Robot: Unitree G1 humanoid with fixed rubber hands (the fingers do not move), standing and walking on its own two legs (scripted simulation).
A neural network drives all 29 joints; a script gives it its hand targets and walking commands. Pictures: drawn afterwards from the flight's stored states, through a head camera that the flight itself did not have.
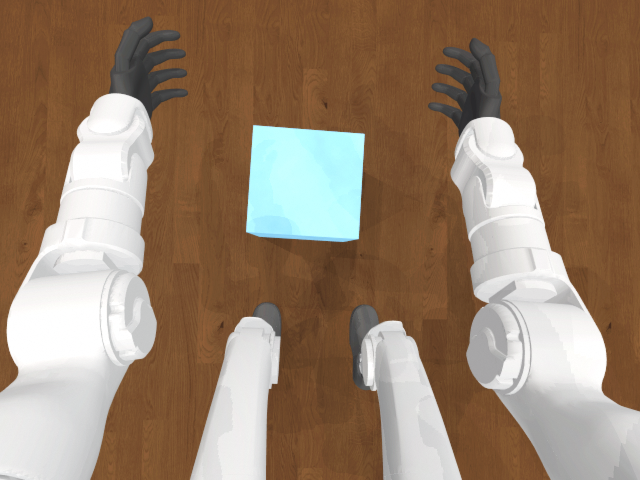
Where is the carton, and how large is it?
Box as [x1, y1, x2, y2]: [246, 125, 364, 241]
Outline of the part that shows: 253,125 246,231 259,236 335,241 345,241 358,238 364,134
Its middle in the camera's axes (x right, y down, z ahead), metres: -0.03 -0.10 +0.84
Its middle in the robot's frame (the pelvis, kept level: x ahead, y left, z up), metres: +0.48 +0.03 -0.52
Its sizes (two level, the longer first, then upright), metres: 0.210 0.200 0.250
